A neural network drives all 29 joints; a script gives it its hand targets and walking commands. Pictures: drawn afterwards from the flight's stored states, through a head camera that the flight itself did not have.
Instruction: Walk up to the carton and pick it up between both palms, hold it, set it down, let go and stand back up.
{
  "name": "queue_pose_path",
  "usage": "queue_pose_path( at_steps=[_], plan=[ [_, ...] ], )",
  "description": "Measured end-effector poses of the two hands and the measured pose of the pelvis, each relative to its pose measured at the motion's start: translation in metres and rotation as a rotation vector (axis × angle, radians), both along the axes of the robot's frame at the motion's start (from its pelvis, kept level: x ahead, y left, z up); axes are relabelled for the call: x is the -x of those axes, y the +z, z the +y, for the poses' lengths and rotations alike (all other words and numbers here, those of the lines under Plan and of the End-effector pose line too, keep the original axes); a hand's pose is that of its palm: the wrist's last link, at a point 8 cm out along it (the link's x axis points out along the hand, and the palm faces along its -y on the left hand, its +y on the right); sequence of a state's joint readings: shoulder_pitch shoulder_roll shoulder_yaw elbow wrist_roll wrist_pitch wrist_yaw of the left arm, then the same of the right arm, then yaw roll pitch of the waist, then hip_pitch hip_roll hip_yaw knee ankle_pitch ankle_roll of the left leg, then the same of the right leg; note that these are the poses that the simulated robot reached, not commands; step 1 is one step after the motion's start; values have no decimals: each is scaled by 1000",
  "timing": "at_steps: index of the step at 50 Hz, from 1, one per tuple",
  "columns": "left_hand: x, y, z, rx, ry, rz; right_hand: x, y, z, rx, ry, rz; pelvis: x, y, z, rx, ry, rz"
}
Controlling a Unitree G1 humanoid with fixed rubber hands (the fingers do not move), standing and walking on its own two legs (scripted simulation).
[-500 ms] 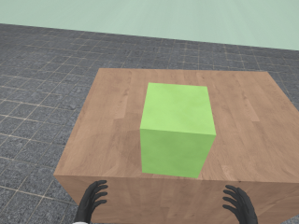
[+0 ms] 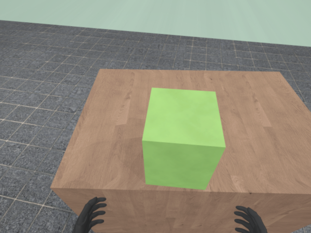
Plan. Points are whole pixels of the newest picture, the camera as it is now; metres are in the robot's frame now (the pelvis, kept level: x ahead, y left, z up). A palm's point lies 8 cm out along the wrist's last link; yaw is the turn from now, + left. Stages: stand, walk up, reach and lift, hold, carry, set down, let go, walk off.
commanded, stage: set down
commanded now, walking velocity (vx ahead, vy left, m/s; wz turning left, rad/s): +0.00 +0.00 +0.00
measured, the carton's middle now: (179, 139) +0.42 -0.03 -0.02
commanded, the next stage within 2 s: let go in 0.96 s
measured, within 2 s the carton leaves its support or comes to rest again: neither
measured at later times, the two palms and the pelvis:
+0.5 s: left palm out of the picture +0.14 +0.22 -0.07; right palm out of the picture +0.14 -0.22 -0.07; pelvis -0.01 +0.00 +0.00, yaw +1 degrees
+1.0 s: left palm out of the picture +0.13 +0.22 -0.08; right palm out of the picture +0.14 -0.23 -0.09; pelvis -0.01 -0.01 +0.00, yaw +1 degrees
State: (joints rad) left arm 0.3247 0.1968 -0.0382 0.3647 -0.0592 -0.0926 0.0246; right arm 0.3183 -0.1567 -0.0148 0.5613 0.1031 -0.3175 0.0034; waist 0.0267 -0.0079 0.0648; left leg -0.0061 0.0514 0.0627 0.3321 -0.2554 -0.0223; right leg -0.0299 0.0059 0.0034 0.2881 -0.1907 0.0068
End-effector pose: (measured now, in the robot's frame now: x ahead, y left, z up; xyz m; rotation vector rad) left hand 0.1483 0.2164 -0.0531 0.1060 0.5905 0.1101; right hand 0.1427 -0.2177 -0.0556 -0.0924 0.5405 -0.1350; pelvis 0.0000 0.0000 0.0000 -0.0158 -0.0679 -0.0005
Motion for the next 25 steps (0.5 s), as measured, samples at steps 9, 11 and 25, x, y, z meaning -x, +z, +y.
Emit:
queue_pose_path(
  at_steps=[9, 11, 25],
  plan=[
    [3, -7, 2, -9, 0, 65, -2, -6, -1, 13, 19, 41, 1, 0, -1, 0, 10, -7],
    [5, -8, 3, -9, 2, 73, -2, -6, 0, 23, 28, 43, 2, 0, -1, -1, 13, -9],
    [12, -16, 1, -20, 12, 166, 1, -19, 1, 32, 52, 120, 9, -1, -2, -3, 18, -19]
  ],
)
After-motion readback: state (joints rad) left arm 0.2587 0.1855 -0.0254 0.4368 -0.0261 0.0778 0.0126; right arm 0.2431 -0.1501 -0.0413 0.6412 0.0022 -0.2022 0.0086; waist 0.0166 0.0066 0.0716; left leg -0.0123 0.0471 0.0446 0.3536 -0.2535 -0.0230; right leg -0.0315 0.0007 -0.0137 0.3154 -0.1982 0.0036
